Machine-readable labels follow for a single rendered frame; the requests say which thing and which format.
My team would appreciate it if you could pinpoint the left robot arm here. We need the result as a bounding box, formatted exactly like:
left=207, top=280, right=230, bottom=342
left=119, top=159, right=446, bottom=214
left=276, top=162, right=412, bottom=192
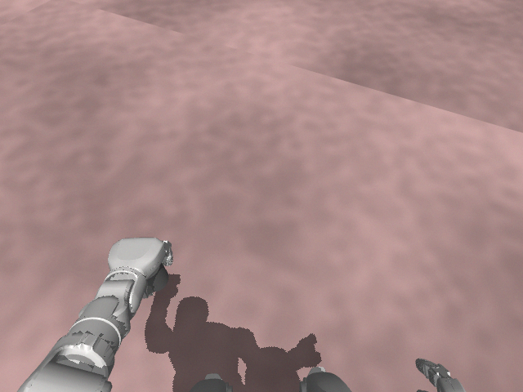
left=17, top=267, right=146, bottom=392

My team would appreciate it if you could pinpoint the right robot hand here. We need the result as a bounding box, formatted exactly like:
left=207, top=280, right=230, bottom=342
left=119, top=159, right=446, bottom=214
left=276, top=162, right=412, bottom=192
left=416, top=359, right=466, bottom=392

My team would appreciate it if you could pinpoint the tin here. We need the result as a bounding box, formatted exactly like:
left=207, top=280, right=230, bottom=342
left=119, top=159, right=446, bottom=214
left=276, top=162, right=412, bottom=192
left=147, top=263, right=168, bottom=292

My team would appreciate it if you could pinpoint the left robot hand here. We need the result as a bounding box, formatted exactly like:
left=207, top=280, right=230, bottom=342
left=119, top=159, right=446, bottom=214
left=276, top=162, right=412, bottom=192
left=108, top=238, right=173, bottom=298

